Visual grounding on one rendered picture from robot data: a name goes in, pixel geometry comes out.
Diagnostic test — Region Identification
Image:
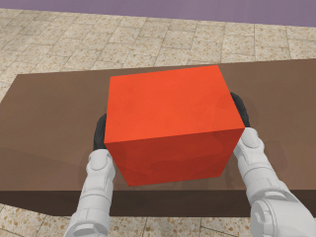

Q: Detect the pedestal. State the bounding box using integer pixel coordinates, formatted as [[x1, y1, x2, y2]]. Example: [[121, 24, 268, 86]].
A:
[[0, 58, 316, 218]]

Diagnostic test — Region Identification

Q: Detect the left robot hand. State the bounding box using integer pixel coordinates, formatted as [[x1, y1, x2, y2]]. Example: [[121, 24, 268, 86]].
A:
[[93, 114, 108, 151]]

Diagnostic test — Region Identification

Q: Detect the robot right forearm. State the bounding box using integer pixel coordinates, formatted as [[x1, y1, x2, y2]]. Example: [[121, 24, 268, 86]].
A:
[[233, 127, 316, 227]]

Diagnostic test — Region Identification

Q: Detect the robot left forearm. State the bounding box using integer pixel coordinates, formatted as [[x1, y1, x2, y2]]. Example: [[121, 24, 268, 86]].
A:
[[63, 149, 116, 237]]

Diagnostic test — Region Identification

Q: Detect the right robot upper arm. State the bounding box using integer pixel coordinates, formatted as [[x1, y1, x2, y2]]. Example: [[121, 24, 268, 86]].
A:
[[250, 198, 316, 237]]

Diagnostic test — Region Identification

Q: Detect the carton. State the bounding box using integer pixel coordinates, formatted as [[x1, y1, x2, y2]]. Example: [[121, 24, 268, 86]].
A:
[[104, 65, 246, 187]]

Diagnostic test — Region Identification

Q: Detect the right robot hand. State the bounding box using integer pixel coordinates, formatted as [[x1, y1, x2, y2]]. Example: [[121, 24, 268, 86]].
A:
[[230, 92, 251, 128]]

